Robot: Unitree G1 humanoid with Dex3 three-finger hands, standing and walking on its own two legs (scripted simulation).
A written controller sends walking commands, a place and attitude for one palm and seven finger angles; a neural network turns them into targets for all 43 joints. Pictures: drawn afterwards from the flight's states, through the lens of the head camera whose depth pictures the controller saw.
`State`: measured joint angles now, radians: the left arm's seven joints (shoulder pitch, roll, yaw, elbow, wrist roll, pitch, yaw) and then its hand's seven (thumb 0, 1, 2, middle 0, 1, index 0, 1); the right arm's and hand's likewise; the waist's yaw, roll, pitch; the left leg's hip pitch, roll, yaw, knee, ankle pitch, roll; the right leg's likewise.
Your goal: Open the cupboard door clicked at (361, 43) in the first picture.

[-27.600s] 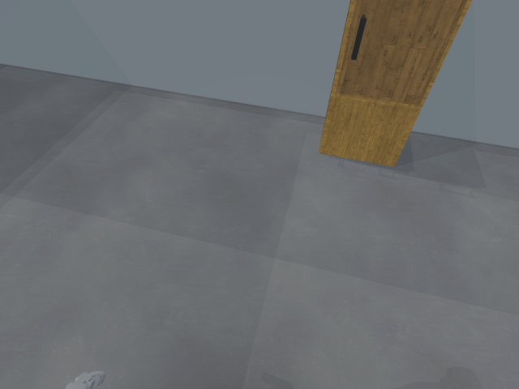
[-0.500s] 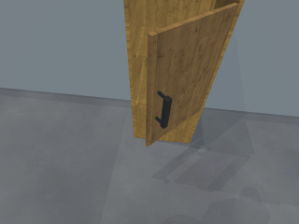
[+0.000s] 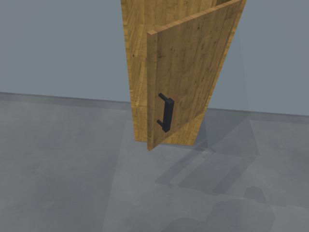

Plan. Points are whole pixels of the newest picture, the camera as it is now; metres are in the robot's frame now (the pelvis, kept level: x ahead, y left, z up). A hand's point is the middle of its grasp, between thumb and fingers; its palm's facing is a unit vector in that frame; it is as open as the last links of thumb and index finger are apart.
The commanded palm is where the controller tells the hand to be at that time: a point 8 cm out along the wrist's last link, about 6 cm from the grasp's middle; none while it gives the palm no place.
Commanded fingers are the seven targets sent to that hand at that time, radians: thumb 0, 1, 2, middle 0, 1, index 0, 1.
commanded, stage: walk to a spot facing it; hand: left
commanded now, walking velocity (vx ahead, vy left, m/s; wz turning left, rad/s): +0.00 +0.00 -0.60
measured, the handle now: (163, 113) +0.53 +0.00 -0.06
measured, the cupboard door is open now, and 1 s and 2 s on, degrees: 45 45 45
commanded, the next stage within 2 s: none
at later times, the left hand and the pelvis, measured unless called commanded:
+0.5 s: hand out of the picture +0.07 +0.13 -0.16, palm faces -0.18 -0.94 -0.27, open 7.4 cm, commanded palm none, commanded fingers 0.00 0.90 0.90 -0.20 -0.30 -0.20 -0.30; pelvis +0.00 -0.05 +0.00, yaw -17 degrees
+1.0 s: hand (110, 203) +0.23 +0.16 -0.18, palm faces -0.49 -0.84 -0.22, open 7.4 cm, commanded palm none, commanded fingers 0.00 0.90 0.90 -0.20 -0.30 -0.20 -0.30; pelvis +0.06 +0.00 +0.00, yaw -35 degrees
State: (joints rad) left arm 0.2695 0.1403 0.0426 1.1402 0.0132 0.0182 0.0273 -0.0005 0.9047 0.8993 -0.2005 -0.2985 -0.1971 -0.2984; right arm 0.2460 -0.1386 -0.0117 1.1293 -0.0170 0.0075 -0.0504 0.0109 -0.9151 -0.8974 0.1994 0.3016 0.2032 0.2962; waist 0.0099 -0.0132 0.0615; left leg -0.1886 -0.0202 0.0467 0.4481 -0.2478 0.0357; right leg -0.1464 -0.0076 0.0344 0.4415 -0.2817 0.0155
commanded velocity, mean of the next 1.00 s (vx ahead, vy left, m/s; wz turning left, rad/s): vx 0.00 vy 0.00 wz -0.60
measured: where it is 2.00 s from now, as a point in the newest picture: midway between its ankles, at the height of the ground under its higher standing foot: outside the picture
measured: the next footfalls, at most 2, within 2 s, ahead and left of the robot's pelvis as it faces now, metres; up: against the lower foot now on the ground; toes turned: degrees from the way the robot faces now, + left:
left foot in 0.84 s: +0.14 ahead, +0.07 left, +0.00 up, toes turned -30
right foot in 1.28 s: +0.00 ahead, -0.13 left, +0.00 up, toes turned -51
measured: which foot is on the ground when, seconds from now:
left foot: down 0.00-0.24, up 0.26-0.82, down 0.84-1.00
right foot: down 0.00-0.82, up 0.84-1.00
